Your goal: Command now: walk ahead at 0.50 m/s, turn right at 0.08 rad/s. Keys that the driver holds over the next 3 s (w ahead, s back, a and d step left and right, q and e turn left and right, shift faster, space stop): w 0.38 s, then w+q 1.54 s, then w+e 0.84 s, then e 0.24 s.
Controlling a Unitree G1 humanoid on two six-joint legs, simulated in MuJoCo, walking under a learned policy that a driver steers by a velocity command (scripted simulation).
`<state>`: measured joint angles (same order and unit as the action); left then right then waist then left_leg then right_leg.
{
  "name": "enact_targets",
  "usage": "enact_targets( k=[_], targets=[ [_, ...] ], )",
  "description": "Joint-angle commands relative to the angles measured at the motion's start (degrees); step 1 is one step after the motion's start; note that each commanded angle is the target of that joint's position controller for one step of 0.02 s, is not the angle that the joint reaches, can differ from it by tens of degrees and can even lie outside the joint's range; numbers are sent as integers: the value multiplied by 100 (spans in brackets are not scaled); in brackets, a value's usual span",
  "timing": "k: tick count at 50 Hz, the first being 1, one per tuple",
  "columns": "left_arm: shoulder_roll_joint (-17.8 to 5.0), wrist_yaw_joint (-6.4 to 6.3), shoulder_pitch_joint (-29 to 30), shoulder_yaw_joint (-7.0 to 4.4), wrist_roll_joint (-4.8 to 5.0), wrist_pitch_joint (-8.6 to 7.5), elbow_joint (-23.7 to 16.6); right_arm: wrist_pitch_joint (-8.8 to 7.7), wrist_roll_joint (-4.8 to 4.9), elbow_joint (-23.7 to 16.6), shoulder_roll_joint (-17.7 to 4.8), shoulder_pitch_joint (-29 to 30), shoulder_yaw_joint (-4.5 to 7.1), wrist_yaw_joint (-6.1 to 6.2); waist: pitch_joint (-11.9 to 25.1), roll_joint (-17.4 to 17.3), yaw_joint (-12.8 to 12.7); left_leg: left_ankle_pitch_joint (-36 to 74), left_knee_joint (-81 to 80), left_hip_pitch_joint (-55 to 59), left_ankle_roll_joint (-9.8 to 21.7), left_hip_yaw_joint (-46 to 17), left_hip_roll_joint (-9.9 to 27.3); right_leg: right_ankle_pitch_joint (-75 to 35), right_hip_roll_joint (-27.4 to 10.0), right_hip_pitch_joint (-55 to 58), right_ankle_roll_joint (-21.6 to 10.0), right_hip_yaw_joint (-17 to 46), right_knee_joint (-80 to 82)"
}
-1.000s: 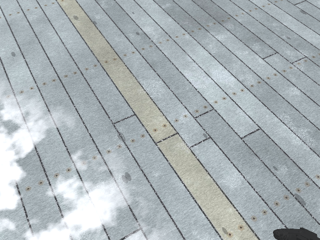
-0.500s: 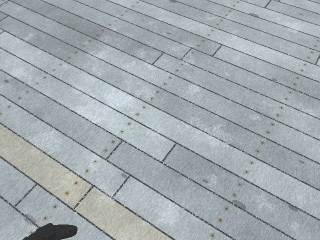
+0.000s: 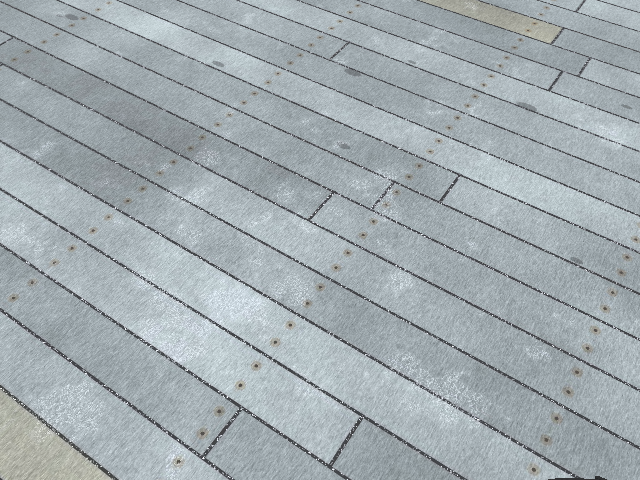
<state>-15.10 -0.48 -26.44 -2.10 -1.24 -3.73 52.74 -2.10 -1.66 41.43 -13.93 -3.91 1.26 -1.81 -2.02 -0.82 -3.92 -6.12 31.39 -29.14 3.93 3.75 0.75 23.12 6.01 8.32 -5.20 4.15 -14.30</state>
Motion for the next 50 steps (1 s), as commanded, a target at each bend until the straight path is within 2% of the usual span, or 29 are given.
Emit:
enact_targets(
  k=[1, 2, 3, 4, 5, 6, 7, 10, 13, 16, 18, 21, 24, 25, 26, 27, 28, 29, 30, 31, 33, 37, 38, 39, 42, 44, 47, 49, 50],
  targets=[
    [-894, -30, 199, -155, 10, -90, -275, -165, -92, 283, -993, -2097, 346, 201, 1096, 148, 1234, -317, -410, 3044, 505, -478, 266, -5266, -1216, -1300, -218, 71, -3015],
    [-346, 25, -485, -39, 257, -104, -416, -165, -212, 337, -1757, -2690, 560, 233, 2016, -1201, 1075, -971, -656, 4811, 1337, -3258, 2037, -2174, -209, -3260, 110, -387, -5477],
    [-681, 5, -285, -112, 66, -100, -333, -115, -19, 378, -1404, -2386, 478, 147, 1885, -843, 968, -793, -1425, 4526, 1405, -4527, 2279, 523, 91, -4026, 16, 146, -6153],
    [-715, 20, 171, -143, 6, -82, -434, -98, 89, 319, -1130, -1746, 407, 126, 869, -389, 697, -1137, -1490, 3591, 1282, -3578, 2071, 85, -323, -4300, -19, 272, -6215],
    [-645, 64, 428, -102, -7, -94, -482, -114, 85, 274, -781, -1340, 319, 98, 406, -59, 587, -939, -1715, 2871, 1152, -2913, 1843, -285, -572, -4233, -21, 179, -5873],
    [-542, 97, 542, -90, -18, -54, -494, -143, 69, 317, -628, -1205, 264, 101, 135, -102, 459, -643, -1891, 2433, 977, -2361, 1553, -420, -760, -4101, -13, 83, -5545],
    [-491, 129, 455, -70, -84, 21, -478, -168, 91, 399, -532, -1158, 224, 114, 29, -270, 312, -406, -2063, 2023, 850, -1968, 1343, -500, -873, -3839, 56, 5, -5300],
    [-337, 211, 496, -30, -111, 144, -438, -308, 118, 627, -620, -1420, 238, 90, 0, -320, 218, 420, -2321, 1801, 886, -1407, 1157, -795, -994, -3788, 218, -210, -4933],
    [-303, 238, 1248, 8, -103, 158, -660, -334, 133, 807, -678, -1647, 255, 80, -216, -251, 319, 580, -2583, 1968, 910, -1050, 1017, -1411, -1206, -4356, 390, -398, -4166],
    [-171, 262, 1965, 77, -65, 129, -863, -329, 155, 962, -650, -1865, 243, 71, -280, -268, 492, 954, -2557, 2098, 757, -678, 796, -2063, -1164, -4270, 478, -615, -3026],
    [-116, 270, 2333, 112, -42, 115, -952, -335, 149, 1061, -714, -2055, 255, 83, -255, -302, 614, 1210, -2476, 2280, 698, -586, 819, -2324, -1059, -4093, 465, -736, -2465],
    [-198, 241, 2722, 94, -41, 90, -1082, -304, 119, 1215, -728, -2326, 246, 126, -280, -284, 716, 1648, -2194, 2725, 682, -778, 1023, -2249, -953, -4012, 391, -714, -2039],
    [-340, 193, 2513, 34, -51, 12, -1067, -255, 68, 1243, -878, -2182, 285, 193, -189, -323, 507, 2376, -1630, 3053, 607, -1019, 1182, -1598, -784, -3566, 244, -636, -1676],
    [-425, 158, 2070, -15, -62, -33, -930, -244, 65, 1234, -923, -2077, 297, 205, 10, -308, 294, 2876, -1147, 3028, 536, -1012, 1115, -1389, -639, -2971, 171, -669, -1456],
    [-565, 98, 1222, -91, -110, -110, -648, -235, 87, 1233, -873, -2014, 278, 196, 474, -87, -74, 2924, -165, 2742, 425, -820, 839, -1561, -603, -1825, 33, -664, -1066],
    [-988, 7, 217, -215, -247, -174, -470, -258, 141, 1054, -661, -1939, 212, 176, 1245, 413, -448, 1616, 1351, 1790, 301, -583, 494, -1085, -1625, -351, -243, 364, -967],
    [-1622, -17, -37, -389, -292, -115, -452, -244, 355, 906, 77, -2690, 55, 167, 2017, 1746, -166, -2025, 3273, -215, 51, -74, -440, -581, -3263, 1209, -917, 2763, -495],
    [-1184, 2, 276, -327, -121, -31, -528, -160, 181, 1042, -683, -2395, 239, 234, 1734, 887, -177, -2324, 3873, -662, 146, -600, -213, -84, -3149, 644, -900, 3122, -181],
    [-764, 12, 806, -205, -82, -35, -596, -148, 156, 974, -718, -2004, 291, 204, 891, 534, 21, -1804, 3869, -752, 183, -733, 57, -165, -2872, -116, -727, 2209, -47],
    [-505, 27, 1099, -146, -72, -72, -607, -144, 160, 940, -571, -1797, 270, 163, 478, 438, 134, -1418, 3665, -632, 158, -711, 254, -721, -2623, -721, -587, 1521, 169],
    [-315, -13, 1180, -94, -23, -145, -512, -5, 35, 968, -430, -1828, 286, 80, 169, 631, 373, -1136, 3402, -298, 54, -658, 426, -1404, -2262, -1380, -302, 574, 402],
    [-349, -25, 983, -136, 51, -303, -349, 188, 4, 840, -250, -1459, 291, -43, 48, 424, 501, -572, 3312, -624, -89, -539, 488, -2119, -2092, -1439, -274, -308, 655],
    [-446, -22, 889, -159, 46, -319, -313, 202, -14, 720, -201, -1281, 273, -71, -6, 587, 499, -385, 3138, -762, -124, -519, 567, -2244, -2218, -1468, -348, -409, 688],
    [-357, -18, 789, -149, 40, -317, -250, 207, -20, 664, -238, -1059, 277, -87, -127, 482, 460, -206, 3019, -955, -148, -485, 579, -2546, -2138, -1380, -324, -628, 686],
    [-338, -20, 686, -146, 15, -302, -154, 187, -5, 428, -174, -422, 225, -143, -275, 461, 370, 386, 2030, -979, -193, -288, 519, -2648, -1979, -1343, -295, -1113, 711],
    [-425, -33, 563, -166, 20, -295, -93, 168, -11, 278, -103, -19, 171, -187, -322, 467, 274, 660, 1362, -759, -130, -51, 447, -2892, -1988, -1259, -250, -1387, 659],
    [-548, -65, 287, -203, 10, -245, 39, 169, -42, 86, -148, 392, 149, -224, -400, 455, 165, 451, 834, -663, 69, 225, 349, -3320, -2161, -775, -227, -1586, 495],
    [-612, -97, 237, -221, -4, -173, 94, 165, -64, 25, -213, 437, 171, -221, -376, 492, 212, 40, 594, -498, 255, 370, 189, -4216, -2222, -415, -160, -1763, 129],
    [-686, -114, 260, -238, -12, -136, 101, 169, -69, 37, -257, 345, 195, -202, -275, 555, 283, -252, 533, -255, 366, 486, 18, -5090, -2228, -279, -121, -1864, -211]
  ],
)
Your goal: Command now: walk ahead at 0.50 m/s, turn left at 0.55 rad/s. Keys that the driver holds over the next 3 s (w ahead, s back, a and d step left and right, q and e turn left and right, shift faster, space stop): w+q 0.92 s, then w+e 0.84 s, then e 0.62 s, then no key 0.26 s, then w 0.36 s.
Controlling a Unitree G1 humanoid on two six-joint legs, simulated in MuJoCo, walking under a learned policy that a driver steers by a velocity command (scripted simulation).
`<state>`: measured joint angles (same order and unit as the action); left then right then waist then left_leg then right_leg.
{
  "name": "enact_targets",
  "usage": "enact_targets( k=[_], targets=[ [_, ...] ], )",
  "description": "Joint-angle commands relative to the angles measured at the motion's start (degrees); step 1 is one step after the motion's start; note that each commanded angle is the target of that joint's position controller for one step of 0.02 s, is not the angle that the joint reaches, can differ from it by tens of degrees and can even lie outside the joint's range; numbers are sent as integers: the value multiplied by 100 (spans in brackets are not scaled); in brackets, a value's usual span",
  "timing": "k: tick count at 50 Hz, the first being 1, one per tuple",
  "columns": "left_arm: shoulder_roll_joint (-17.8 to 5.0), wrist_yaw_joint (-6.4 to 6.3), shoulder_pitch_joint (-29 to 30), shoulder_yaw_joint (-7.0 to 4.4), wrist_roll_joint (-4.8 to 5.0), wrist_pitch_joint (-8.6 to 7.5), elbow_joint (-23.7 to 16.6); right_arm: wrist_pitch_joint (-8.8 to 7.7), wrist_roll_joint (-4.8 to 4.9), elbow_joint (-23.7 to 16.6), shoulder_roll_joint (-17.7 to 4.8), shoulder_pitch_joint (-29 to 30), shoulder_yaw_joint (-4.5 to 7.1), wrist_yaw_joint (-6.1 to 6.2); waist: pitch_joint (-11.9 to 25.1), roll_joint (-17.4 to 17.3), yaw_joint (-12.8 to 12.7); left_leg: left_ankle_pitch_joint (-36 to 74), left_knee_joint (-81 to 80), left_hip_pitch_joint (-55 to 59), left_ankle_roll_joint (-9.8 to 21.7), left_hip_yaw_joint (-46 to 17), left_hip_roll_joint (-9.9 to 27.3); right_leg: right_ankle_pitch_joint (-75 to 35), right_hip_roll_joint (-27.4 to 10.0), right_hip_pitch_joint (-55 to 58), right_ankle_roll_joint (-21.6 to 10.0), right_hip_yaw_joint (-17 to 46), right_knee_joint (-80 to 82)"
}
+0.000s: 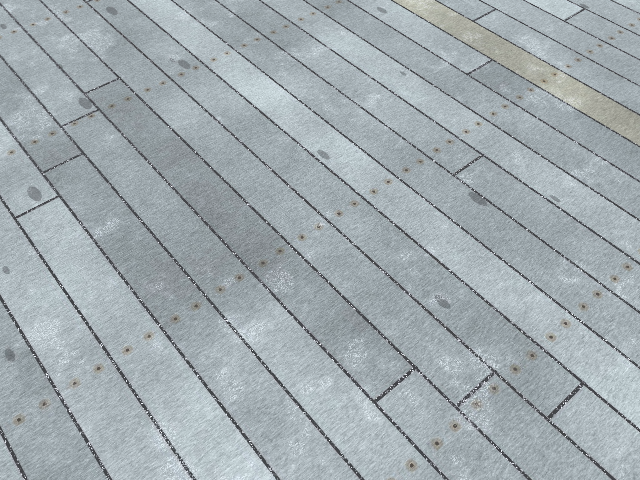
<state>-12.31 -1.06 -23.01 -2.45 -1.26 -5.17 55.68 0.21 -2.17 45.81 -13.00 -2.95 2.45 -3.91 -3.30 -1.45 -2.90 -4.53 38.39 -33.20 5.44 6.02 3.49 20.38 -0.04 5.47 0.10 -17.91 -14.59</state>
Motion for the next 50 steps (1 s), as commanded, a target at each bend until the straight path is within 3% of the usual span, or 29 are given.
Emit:
enact_targets(
  k=[1, 2, 3, 4, 5, 6, 7, 8, 9, 10, 12, 15, 19, 25, 27, 29, 30, 31, 32, 33, 34, 35, 37, 40, 43, 46, 47, 50],
  targets=[
    [-1063, -71, -63, -230, -15, 55, -186, -61, -24, -351, -411, 25, 112, 39, 25, 700, 297, -757, -194, 484, 338, 363, -458, -5675, -1634, 109, -624, 268, -671],
    [-1156, -72, -36, -259, -21, 121, -191, -81, -16, -230, -499, -430, 168, 74, 295, 708, 496, -1034, -295, 963, 480, 414, -686, -6205, -1625, 151, -616, 224, -1449],
    [-1221, -56, 28, -276, -2, 186, -229, -138, -30, -7, -614, -1173, 254, 131, 727, 579, 825, -957, -680, 1881, 647, 375, -892, -5924, -1568, -142, -537, 148, -2603],
    [-1134, -37, 84, -248, -4, 198, -367, -176, -102, 261, -1042, -2099, 425, 224, 1281, 96, 1232, -1274, -1083, 3318, 928, -558, -372, -4368, -1419, -1258, -329, 119, -4270],
    [-490, 84, -2, -131, 97, 124, -862, -117, -18, 119, -1780, -1906, 611, 285, 1788, -1581, 818, -1417, -1634, 5272, 1868, -3876, 1391, 742, -113, -4124, 110, 348, -6662],
    [-961, 119, 663, -194, 30, 33, -1035, -34, 81, 22, -1803, -2087, 608, 326, 1938, -472, 1082, -1062, -2279, 5247, 1987, -4755, 1635, 874, 45, -4880, 97, 1707, -7110],
    [-828, 142, 1033, -152, 85, -40, -1141, -24, 111, 100, -1583, -1819, 550, 391, 1184, -121, 951, -694, -2276, 4678, 1807, -3805, 1554, 337, -344, -5131, 10, 1948, -6883],
    [-788, 123, 885, -130, 105, -93, -1060, -63, 157, 135, -1201, -1544, 457, 402, 580, 267, 637, -11, -2353, 3716, 1519, -3219, 1313, -77, -589, -4776, -21, 1939, -6129],
    [-765, 108, 869, -145, 22, -35, -1034, -114, 191, 120, -1004, -1296, 393, 407, 345, 423, 400, 392, -2449, 3131, 1281, -2738, 972, -155, -720, -4380, -8, 1986, -5672],
    [-731, 94, 671, -130, -98, 77, -1000, -178, 204, 84, -916, -1165, 355, 413, 322, 246, 228, 1051, -2451, 2736, 1291, -2514, 830, -152, -728, -3973, 61, 1982, -5473],
    [-672, 128, 619, -126, -174, 267, -1009, -304, 235, 101, -885, -1202, 325, 383, 383, 215, 109, 1298, -2534, 2434, 1260, -2222, 571, -131, -710, -3713, 179, 1945, -5061],
    [-607, 180, 1176, -104, -150, 351, -1230, -361, 214, 161, -1090, -1521, 368, 361, 212, 95, 234, 1051, -2699, 2313, 1127, -2099, 350, -745, -671, -3997, 305, 1812, -4267],
    [-616, 205, 2062, -74, -105, 355, -1533, -344, 212, 202, -1093, -1962, 377, 347, 79, -110, 581, 754, -2697, 2687, 909, -2260, 262, -1606, -549, -4376, 350, 1843, -3199],
    [-672, 249, 2879, -8, -35, 242, -1913, -314, 127, 236, -1171, -2431, 386, 428, 76, -249, 869, 1667, -2124, 3382, 776, -2569, 364, -1711, -192, -4263, 218, 1862, -2184],
    [-789, 235, 2620, -29, -17, 189, -1910, -315, 109, 162, -1259, -2247, 408, 471, 105, -338, 666, 1897, -1879, 3281, 598, -2714, 398, -1446, -81, -3614, 93, 1921, -1776],
    [-1015, 145, 1588, -127, -5, 118, -1622, -351, 114, 56, -1381, -1888, 432, 443, 490, -296, 155, 2657, -1018, 2823, 348, -2669, 180, -1099, 194, -2011, -105, 1807, -1376],
    [-1228, 70, 796, -208, -64, 37, -1451, -398, 173, 31, -1286, -1801, 404, 388, 963, 65, -263, 2356, 143, 2362, 199, -2358, -216, -1146, -154, -805, -296, 2082, -1053],
    [-1723, -37, -44, -315, -222, 22, -1461, -441, 326, -195, -765, -1946, 264, 357, 1918, 835, -477, 486, 1878, 1339, 4, -1799, -676, 270, -1689, 685, -643, 3749, -788],
    [-1959, -21, 209, -378, -179, 115, -1457, -413, 317, -369, -693, -2376, 239, 369, 2225, 2082, -12, -2715, 2920, 28, -44, -1331, -1266, 485, -2627, 1089, -1174, 6193, -47],
    [-1426, 16, 666, -292, -125, 180, -1559, -305, 145, -124, -1018, -2363, 272, 423, 1357, 1001, 172, -2331, 3435, -369, -25, -1367, -680, 962, -2499, 322, -1193, 5791, -93],
    [-957, 38, 935, -180, -74, 185, -1591, -274, 94, -97, -996, -1996, 269, 364, 714, 336, 153, -1861, 3335, -314, -61, -1285, -481, 693, -2183, -395, -1103, 4864, -19],
    [-751, 51, 971, -112, -94, 166, -1533, -260, 80, -119, -844, -1803, 244, 322, 332, 232, 203, -1605, 3036, -178, -102, -1250, -295, -390, -1872, -863, -923, 4012, 60],
    [-798, 37, 956, -114, -52, 89, -1384, -121, -12, -177, -788, -1777, 233, 204, 279, 836, 335, -1451, 2834, 31, -215, -1078, -133, -897, -1564, -1299, -836, 3205, 322],
    [-827, 109, 752, -146, 23, -68, -1232, -22, 22, -363, -716, -1376, 204, 93, 237, 717, 348, -1061, 2711, -249, -282, -1026, -50, -1798, -1550, -1247, -908, 2536, 513],
    [-881, 114, 584, -179, 23, -85, -1102, -13, 8, -592, -631, -799, 150, 26, 102, 642, 279, -550, 2221, -709, -382, -929, 48, -2140, -1548, -1064, -957, 1973, 657],
    [-829, 124, 440, -170, 27, -74, -984, -51, 27, -764, -533, -228, 84, -38, -18, 606, 159, 102, 1264, -566, -377, -619, -7, -2621, -1271, -1002, -775, 1263, 603],
    [-904, 132, 334, -176, 21, -79, -943, -75, 23, -865, -401, -24, 21, -61, -7, 716, 111, 229, 751, -275, -344, -615, 22, -2501, -1330, -1131, -774, 1239, 625],
    [-1022, 145, 9, -183, 20, -38, -715, -96, -14, -918, -414, 309, -26, -44, -130, 654, 39, -76, -72, 256, -206, -338, -174, -2788, -1430, -1005, -793, 1216, 641]
  ],
)
Over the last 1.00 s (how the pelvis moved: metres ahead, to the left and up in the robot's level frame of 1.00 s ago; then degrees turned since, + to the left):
0.52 0.01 0.01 17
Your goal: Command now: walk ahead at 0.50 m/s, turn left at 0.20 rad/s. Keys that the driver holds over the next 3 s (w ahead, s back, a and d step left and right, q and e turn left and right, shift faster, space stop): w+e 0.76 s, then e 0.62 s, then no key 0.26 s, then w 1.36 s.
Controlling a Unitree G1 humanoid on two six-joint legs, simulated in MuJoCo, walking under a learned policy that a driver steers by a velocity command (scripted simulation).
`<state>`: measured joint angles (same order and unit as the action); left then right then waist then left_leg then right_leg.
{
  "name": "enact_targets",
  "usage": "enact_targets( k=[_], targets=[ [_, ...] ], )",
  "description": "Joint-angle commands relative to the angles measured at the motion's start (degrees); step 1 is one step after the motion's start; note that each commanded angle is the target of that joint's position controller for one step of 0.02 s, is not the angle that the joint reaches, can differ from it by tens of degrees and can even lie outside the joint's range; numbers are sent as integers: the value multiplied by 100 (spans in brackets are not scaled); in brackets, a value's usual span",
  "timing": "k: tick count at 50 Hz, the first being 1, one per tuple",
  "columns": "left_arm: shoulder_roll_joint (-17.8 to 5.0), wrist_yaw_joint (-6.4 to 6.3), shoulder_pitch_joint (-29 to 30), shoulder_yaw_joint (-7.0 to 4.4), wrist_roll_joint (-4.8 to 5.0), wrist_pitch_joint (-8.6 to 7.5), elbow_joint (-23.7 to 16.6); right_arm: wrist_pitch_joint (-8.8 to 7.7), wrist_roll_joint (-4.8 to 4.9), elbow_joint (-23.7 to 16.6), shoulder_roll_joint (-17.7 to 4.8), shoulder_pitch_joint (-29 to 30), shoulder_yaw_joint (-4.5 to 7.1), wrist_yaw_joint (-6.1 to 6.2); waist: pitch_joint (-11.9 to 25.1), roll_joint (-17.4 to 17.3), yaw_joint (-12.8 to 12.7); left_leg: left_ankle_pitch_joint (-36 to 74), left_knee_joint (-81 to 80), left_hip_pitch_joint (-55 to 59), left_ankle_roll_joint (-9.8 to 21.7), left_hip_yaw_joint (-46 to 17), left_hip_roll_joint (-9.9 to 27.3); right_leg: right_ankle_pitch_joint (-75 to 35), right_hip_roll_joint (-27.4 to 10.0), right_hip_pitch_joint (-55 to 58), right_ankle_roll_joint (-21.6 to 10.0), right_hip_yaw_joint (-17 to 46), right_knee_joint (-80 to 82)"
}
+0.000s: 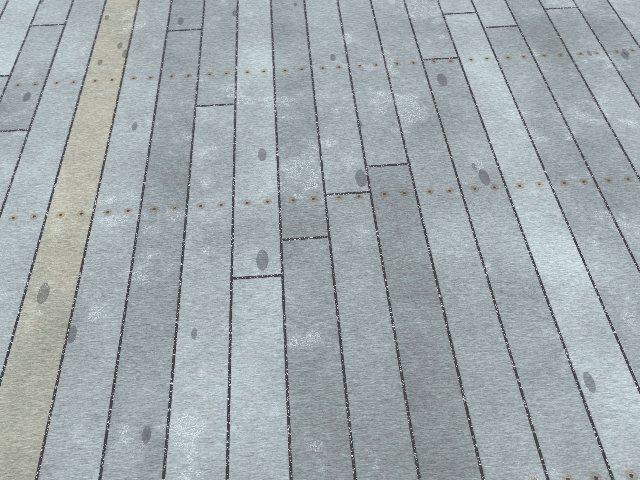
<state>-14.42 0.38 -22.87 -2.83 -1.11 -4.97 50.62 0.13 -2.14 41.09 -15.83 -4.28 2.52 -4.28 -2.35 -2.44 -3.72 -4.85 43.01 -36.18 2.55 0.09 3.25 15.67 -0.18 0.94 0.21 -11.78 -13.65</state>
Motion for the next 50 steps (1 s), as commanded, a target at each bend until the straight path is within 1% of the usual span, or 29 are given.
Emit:
enact_targets(
  k=[1, 3, 4, 5, 6, 7, 8, 9, 10, 11, 12, 13, 16, 21, 26, 28, 30, 31, 32, 33, 34, 35, 36, 37, 38, 39, 41, 44, 50],
  targets=[
    [-880, 0, -104, -152, 25, -18, -122, -99, -44, -463, -179, 489, -27, 20, -243, 757, 139, -248, -740, 644, 153, 341, -183, -2648, -1489, -361, -826, 667, 438],
    [-1016, 2, -191, -162, 44, 64, 21, -162, -96, -379, -275, 290, -2, 101, -83, 803, 285, -678, -1106, 1155, 311, 515, -370, -4068, -1501, -18, -809, 727, -197],
    [-1055, -1, -178, -157, 58, 96, 74, -230, -121, -178, -344, -298, 38, 149, 255, 737, 586, -610, -1461, 1919, 412, 548, -521, -4692, -1390, -8, -739, 647, -971],
    [-957, 2, -160, -113, 86, 107, 73, -313, -192, 174, -521, -1263, 119, 217, 852, 527, 994, -366, -1687, 3281, 532, 458, -473, -4270, -1126, -516, -626, 486, -2097],
    [-508, 48, -196, 27, 181, 79, -234, -359, -332, 304, -1083, -2126, 261, 328, 1740, -320, 1255, -972, -1798, 5110, 893, -1255, 1077, -2097, -727, -2087, -436, 352, -3932],
    [-279, 47, -516, 51, 211, 99, -355, -303, -126, 314, -1495, -2200, 372, 398, 2435, -1336, 1055, -741, -2486, 5766, 1332, -3436, 2387, 1527, 132, -3427, -320, 663, -5568],
    [-800, -25, -84, -117, 115, 172, -272, -287, -2, 253, -1259, -1866, 332, 432, 1786, -395, 1086, -354, -2474, 5100, 1226, -2836, 2158, 1240, -113, -3760, -412, 1428, -5904],
    [-638, -1, 146, -97, 142, 158, -306, -326, 27, 304, -847, -1486, 210, 438, 974, -261, 855, -27, -2594, 4326, 1064, -1960, 1847, 834, -341, -3795, -442, 1478, -5708],
    [-513, 14, 92, -88, 144, 169, -212, -373, 31, 339, -507, -1247, 115, 421, 548, -153, 646, 192, -2828, 3761, 805, -1384, 1567, 552, -491, -3629, -437, 1440, -5321],
    [-477, 45, 104, -112, 46, 255, -141, -416, 72, 386, -291, -1035, 50, 430, 262, -199, 481, 79, -3071, 3296, 532, -945, 1237, 355, -568, -3430, -411, 1429, -5083],
    [-366, 88, -202, -102, -24, 339, -57, -460, 85, 390, -296, -982, 42, 448, 274, -529, 336, 180, -3192, 3026, 548, -724, 1271, 199, -567, -3145, -351, 1382, -5060],
    [-342, 115, -169, -115, -38, 397, -22, -523, 79, 429, -222, -1043, 30, 440, 218, -388, 312, 468, -3270, 2948, 557, -567, 1219, 94, -554, -3125, -331, 1368, -5126],
    [-252, 207, 383, -142, -43, 475, -205, -651, 121, 569, -345, -1155, 89, 474, -36, -199, 260, 366, -3617, 2944, 631, -90, 1189, -502, -620, -3667, -234, 1326, -4937],
    [-108, 295, 1312, -77, -56, 466, -527, -660, 110, 808, -287, -1486, 86, 501, -285, -115, 382, 818, -3612, 3171, 609, 684, 1053, -1433, -583, -4044, -184, 1121, -3749],
    [-119, 386, 2137, -2, -104, 449, -895, -597, 96, 1047, -493, -1903, 138, 560, -438, -84, 586, 1686, -3362, 3765, 510, 1159, 1220, -1405, -396, -3744, -480, 585, -2556],
    [-181, 370, 2117, -24, -115, 450, -944, -537, 83, 1099, -598, -1928, 159, 586, -335, -126, 515, 3049, -2861, 4109, 423, 1360, 1249, -952, -147, -3448, -690, 368, -2333],
    [-308, 307, 1657, -92, -118, 449, -854, -451, 67, 1116, -794, -1883, 206, 614, 39, -291, 279, 4790, -1814, 4344, 365, 1499, 1256, -262, 273, -2788, -952, 146, -2286],
    [-417, 263, 1111, -161, -111, 413, -710, -383, 64, 1104, -889, -1856, 233, 609, 380, -289, 48, 4987, -884, 4278, 352, 1521, 1245, -10, 495, -2182, -1106, 140, -2129],
    [-610, 189, 234, -274, -158, 353, -437, -342, 86, 1045, -922, -1769, 237, 590, 864, -50, -382, 4143, 484, 3663, 202, 1602, 1137, -205, 579, -943, -1311, 361, -1614],
    [-1304, 89, -368, -492, -220, 357, -328, -371, 160, 779, -534, -1864, 139, 548, 1479, 754, -524, 1625, 2459, 1883, -57, 1617, 748, 545, -750, 734, -1828, 2274, -1370],
    [-1789, 79, -47, -588, -72, 396, -445, -442, 170, 361, -301, -1749, 108, 443, 1827, 1637, -135, -2731, 4143, -136, -341, 713, -570, -89, -2005, 1701, -2647, 5436, -448],
    [-1580, 61, -42, -539, 46, 440, -431, -486, 95, 259, -615, -965, 158, 437, 1358, 390, -331, -2170, 4185, -758, -281, -175, -190, -630, -1823, 1532, -2351, 4859, -262],
    [-1381, 14, 211, -480, 71, 428, -371, -560, 155, 201, -478, -915, 108, 422, 700, 231, -94, -1596, 3747, -727, -249, -140, 57, -1349, -1697, 773, -2130, 3980, -285],
    [-1072, 28, 490, -395, 81, 388, -367, -544, 110, 347, -417, -913, 118, 452, 210, -229, 179, -1368, 3102, -190, -186, -164, 294, -2435, -1132, -55, -1573, 3134, -384],
    [-1027, -20, 639, -376, 112, 355, -388, -465, 30, 307, -339, -1245, 89, 443, 334, 268, 430, -1358, 2859, 92, -293, -150, 295, -2637, -1067, -378, -1687, 2969, -304],
    [-840, -31, 825, -320, 137, 310, -438, -352, -46, 377, -354, -1350, 77, 450, 304, 380, 562, -1344, 2704, 418, -409, -178, 377, -3138, -888, -756, -1634, 2752, -233],
    [-834, -22, 827, -293, 134, 209, -455, -204, -39, 360, -319, -1350, 91, 432, 381, 295, 662, -1400, 2387, 629, -593, -80, 302, -4377, -665, -1009, -1580, 2367, -379],
    [-1066, -33, 464, -354, 102, 220, -434, -136, 0, 225, -257, -1019, 62, 438, 497, 448, 522, -1081, 1762, 486, -694, 25, 148, -5157, -540, -1001, -1460, 2246, -553],
    [-1053, -75, 238, -354, 71, 412, -553, -130, 92, -95, -367, -119, 9, 479, 508, 774, 143, -486, 430, 410, -589, -113, -103, -4513, -599, -665, -1283, 2708, -821]
  ],
)
Over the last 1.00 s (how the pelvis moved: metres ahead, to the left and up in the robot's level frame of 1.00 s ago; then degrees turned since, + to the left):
0.51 0.10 0.01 35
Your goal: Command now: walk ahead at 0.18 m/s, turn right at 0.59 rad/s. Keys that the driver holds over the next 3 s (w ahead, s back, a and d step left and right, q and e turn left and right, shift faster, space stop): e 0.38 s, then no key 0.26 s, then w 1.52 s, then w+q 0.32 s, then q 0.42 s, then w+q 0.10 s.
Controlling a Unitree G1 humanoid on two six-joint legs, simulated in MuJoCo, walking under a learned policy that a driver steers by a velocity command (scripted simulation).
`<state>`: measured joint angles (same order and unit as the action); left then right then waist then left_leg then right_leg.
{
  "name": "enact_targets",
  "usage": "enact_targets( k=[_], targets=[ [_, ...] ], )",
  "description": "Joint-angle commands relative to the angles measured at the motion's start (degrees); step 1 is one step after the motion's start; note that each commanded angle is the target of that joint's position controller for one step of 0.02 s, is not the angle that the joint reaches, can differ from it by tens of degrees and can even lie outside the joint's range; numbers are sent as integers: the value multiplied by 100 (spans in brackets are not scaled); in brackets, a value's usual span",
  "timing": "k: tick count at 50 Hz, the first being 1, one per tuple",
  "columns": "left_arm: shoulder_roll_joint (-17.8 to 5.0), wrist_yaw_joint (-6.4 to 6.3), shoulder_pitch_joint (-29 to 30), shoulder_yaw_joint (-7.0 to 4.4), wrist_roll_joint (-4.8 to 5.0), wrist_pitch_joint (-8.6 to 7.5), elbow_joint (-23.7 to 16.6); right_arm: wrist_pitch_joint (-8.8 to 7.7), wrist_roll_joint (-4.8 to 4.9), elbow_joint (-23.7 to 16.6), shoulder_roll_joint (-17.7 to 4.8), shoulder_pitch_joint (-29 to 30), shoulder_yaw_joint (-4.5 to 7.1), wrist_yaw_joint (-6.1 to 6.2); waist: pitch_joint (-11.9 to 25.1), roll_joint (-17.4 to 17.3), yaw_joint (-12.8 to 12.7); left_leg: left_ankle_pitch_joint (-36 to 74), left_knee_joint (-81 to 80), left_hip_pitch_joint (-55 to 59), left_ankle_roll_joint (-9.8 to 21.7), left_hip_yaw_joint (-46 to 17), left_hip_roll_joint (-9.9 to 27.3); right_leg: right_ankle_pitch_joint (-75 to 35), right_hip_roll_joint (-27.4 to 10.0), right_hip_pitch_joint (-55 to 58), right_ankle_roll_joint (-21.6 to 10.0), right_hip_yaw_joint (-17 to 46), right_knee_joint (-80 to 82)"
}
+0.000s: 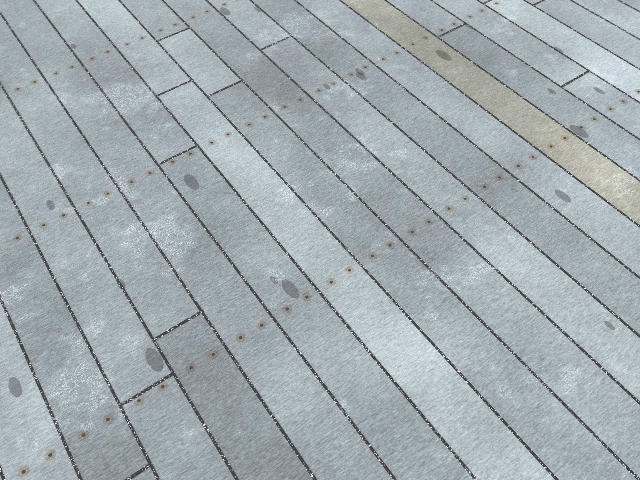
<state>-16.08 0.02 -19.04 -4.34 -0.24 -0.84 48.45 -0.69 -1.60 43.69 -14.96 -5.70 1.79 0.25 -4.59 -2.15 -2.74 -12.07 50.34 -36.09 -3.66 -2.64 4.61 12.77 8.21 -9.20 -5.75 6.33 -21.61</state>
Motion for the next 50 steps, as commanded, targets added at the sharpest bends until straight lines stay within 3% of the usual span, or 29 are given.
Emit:
enact_targets(
  k=[1, 4, 6, 7, 8, 9, 10, 11, 12, 14, 16, 20, 23, 26, 28, 29, 30, 31, 32, 33, 35, 36, 39, 46, 48, 50],
  targets=[
    [-901, -47, -155, -209, -33, 29, -356, -63, 49, -379, -495, 80, 81, 35, 720, 756, 13, 213, -502, 468, 69, 125, -307, -4192, -1463, 412, -661, 1003, -128],
    [-958, -77, 55, -236, -75, 102, -476, -132, 83, -362, -647, -122, 102, 81, 654, 811, 112, 2, -1297, 1051, 240, -34, -498, -3963, -1444, 382, -445, 1394, -550],
    [-996, -85, 443, -247, -25, 106, -600, -212, 66, -241, -731, -670, 136, 135, 633, 770, 481, 487, -2414, 2033, 394, -15, -600, -3285, -1160, 36, -133, 1584, -1069],
    [-817, -74, 510, -190, 66, 64, -707, -292, -13, -194, -931, -1047, 183, 189, 858, 351, 633, 1315, -2912, 2864, 553, -452, -36, -2636, -813, -330, 106, 1396, -1860],
    [-371, -94, 39, -75, 68, 52, -813, -287, -13, -308, -1330, -1175, 221, 256, 1290, -810, 366, 3548, -2812, 3716, 895, -1779, 1553, 388, -177, -957, 312, 490, -3282],
    [-592, -141, -733, -156, 4, 173, -772, -146, 143, -332, -1469, -1080, 278, 208, 1888, -1741, 28, 4370, -2939, 3822, 1750, -3215, 2303, 2876, 316, -1588, 383, -94, -4177],
    [-889, -158, -713, -196, -148, 273, -531, -64, 187, -470, -1035, -840, 192, 176, 1506, -704, 0, 3409, -3002, 3485, 1813, -2816, 2092, 2473, -137, -1750, 417, 29, -4767],
    [-932, -88, -253, -224, -165, 330, -518, -25, 172, -528, -662, -603, 89, 189, 1013, -230, 99, 2601, -3099, 2995, 1656, -1980, 1637, 2009, -273, -1771, 486, -25, -4816],
    [-854, -19, -55, -223, -117, 393, -571, 40, 101, -581, -573, -341, 45, 204, 786, -211, 38, 1849, -3289, 2699, 1455, -1400, 1265, 1684, -409, -1734, 588, -87, -4722],
    [-736, 98, 71, -176, -81, 489, -627, 48, 20, -568, -708, -255, 88, 239, 597, -645, 84, 1814, -3403, 2406, 1400, -685, 892, 1261, -462, -1675, 749, -275, -4741],
    [-706, 133, 148, -159, -32, 511, -678, 19, 13, -533, -731, -421, 113, 218, 752, -586, 134, 2034, -3370, 2559, 1478, -420, 925, 1168, -439, -1672, 815, -335, -4624],
    [-612, 177, 541, -95, -75, 573, -825, 35, 16, -464, -798, -629, 167, 198, 743, -576, 295, 1193, -3501, 2725, 1609, -265, 1112, 1130, -622, -1770, 828, -424, -3928],
    [-440, 205, 694, 8, -62, 576, -885, 62, -6, -421, -874, -586, 202, 129, 725, -656, 326, 652, -3498, 2477, 1580, -115, 1099, 1266, -679, -1266, 718, -552, -2987],
    [-428, 174, 716, 66, -36, 530, -886, 122, -20, -333, -993, -640, 246, 40, 754, -791, 385, 645, -3350, 2384, 1572, -115, 1133, 1361, -606, -777, 557, -793, -2132],
    [-356, 148, 476, 109, -44, 458, -788, 184, 37, -265, -1047, -617, 260, 3, 771, -685, 227, 1006, -3044, 2255, 1436, -19, 1084, 854, -566, -239, 416, -933, -1100],
    [-369, 133, 295, 124, -69, 398, -710, 214, 78, -202, -1046, -681, 264, -7, 738, -553, 120, 1079, -2830, 1993, 1204, 102, 1018, 271, -569, 235, 311, -888, -240],
    [-552, 103, 340, 115, -134, 335, -719, 218, 72, -137, -885, -907, 242, -38, 673, 6, 177, 579, -2402, 1635, 805, 342, 776, 118, -984, 531, 204, -164, 536],
    [-1086, 65, 563, 40, -178, 289, -908, 214, 65, -353, -268, -1079, 83, -100, 761, 1595, 392, -1178, -1339, 736, 301, 986, 27, 36, -2613, 802, -210, 1907, 1076],
    [-1114, 28, 628, 15, -190, 251, -863, 330, 72, -354, -525, -586, 129, -1, 339, 1452, 61, -1907, -775, 1205, 286, 427, -229, -639, -2931, -576, -765, 1812, 992],
    [-835, 18, 746, 83, -187, 222, -792, 385, 99, -342, -604, -581, 153, -26, 273, 1161, 241, -1592, -417, 1256, 312, 254, -223, 55, -2542, -519, -753, 1460, 1113],
    [-698, -18, 729, 122, -150, 223, -637, 329, 3, -153, -758, -765, 242, -126, 63, 1295, 299, -1018, -136, 691, 355, 364, -301, 1657, -1994, -53, -456, 1196, 1508],
    [-634, -50, 610, 142, -110, 191, -569, 297, -73, -65, -832, -834, 282, -168, 26, 1304, 252, -885, -21, 490, 340, 384, -286, 1649, -1919, 232, -455, 1147, 1563],
    [-641, -42, 240, 128, -58, 51, -377, 182, -54, -8, -664, -683, 273, -239, 88, 859, 147, -672, -60, 133, 304, 384, -270, 1329, -1953, 885, -547, 1076, 1550],
    [-737, -37, -159, 27, -69, -177, -23, 6, -23, -100, -456, -199, 207, -234, 20, 894, -43, -655, -1172, 494, 375, 477, -228, 1276, -2123, 738, -780, 1016, 1526],
    [-801, -14, -163, -6, -74, -204, 29, -29, -5, -125, -458, -163, 200, -223, -29, 862, -16, -723, -1499, 882, 473, 530, -259, 1316, -2151, 430, -793, 997, 1458],
    [-847, 17, -8, -30, -52, -218, 44, -75, 22, -71, -434, -387, 194, -193, -50, 761, 181, -469, -1971, 1677, 607, 629, -342, 1221, -2106, -105, -709, 882, 1295]
  ],
)
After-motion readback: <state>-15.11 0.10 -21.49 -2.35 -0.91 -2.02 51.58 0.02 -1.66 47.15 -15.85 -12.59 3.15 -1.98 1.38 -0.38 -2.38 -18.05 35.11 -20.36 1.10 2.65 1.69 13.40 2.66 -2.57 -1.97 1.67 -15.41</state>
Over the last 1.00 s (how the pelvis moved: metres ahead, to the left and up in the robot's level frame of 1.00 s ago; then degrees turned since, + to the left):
0.49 -0.06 0.00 -30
